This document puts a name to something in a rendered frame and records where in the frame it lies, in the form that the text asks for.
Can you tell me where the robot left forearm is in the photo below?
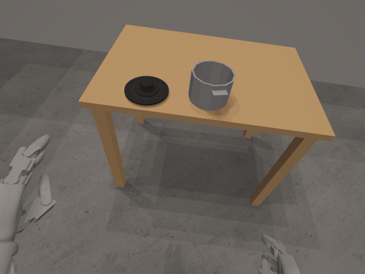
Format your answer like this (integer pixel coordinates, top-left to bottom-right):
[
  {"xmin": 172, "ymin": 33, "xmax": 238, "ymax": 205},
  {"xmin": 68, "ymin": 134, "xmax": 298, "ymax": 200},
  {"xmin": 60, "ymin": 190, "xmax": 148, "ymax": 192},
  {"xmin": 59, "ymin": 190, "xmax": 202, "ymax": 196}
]
[{"xmin": 0, "ymin": 241, "xmax": 19, "ymax": 274}]

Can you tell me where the table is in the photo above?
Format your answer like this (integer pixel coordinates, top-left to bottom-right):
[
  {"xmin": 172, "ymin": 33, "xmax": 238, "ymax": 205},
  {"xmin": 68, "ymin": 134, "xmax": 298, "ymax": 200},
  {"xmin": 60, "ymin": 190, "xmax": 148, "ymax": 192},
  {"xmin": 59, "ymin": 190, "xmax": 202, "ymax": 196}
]
[{"xmin": 78, "ymin": 25, "xmax": 335, "ymax": 206}]

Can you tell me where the pot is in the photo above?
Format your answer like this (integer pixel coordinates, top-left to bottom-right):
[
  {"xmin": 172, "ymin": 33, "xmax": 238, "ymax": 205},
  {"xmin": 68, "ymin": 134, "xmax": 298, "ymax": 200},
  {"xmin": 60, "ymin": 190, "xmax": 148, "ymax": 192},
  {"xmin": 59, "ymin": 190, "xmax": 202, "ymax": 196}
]
[{"xmin": 188, "ymin": 61, "xmax": 236, "ymax": 111}]

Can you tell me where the lid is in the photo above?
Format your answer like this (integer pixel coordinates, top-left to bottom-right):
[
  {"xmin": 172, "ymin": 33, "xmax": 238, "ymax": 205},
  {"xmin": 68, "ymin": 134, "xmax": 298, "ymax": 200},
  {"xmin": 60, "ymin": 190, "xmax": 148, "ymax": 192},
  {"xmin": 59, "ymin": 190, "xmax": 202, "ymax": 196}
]
[{"xmin": 124, "ymin": 76, "xmax": 169, "ymax": 106}]

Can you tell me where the robot right hand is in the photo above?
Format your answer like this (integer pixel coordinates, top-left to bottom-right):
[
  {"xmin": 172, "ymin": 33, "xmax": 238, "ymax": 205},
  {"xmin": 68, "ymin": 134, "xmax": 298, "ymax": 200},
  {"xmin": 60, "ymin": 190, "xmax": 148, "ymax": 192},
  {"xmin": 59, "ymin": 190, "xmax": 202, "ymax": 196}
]
[{"xmin": 258, "ymin": 234, "xmax": 301, "ymax": 274}]

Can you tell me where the robot left hand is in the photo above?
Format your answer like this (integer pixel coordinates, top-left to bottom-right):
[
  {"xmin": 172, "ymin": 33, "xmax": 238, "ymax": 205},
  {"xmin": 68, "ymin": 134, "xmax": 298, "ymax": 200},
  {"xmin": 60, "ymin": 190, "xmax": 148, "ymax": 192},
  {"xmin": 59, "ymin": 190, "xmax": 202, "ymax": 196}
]
[{"xmin": 0, "ymin": 134, "xmax": 56, "ymax": 241}]

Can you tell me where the knob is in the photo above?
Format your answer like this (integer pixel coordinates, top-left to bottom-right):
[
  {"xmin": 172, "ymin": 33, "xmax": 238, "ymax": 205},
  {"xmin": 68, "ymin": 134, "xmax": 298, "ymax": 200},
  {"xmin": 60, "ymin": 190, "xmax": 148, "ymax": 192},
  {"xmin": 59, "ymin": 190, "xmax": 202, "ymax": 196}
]
[{"xmin": 140, "ymin": 78, "xmax": 153, "ymax": 91}]

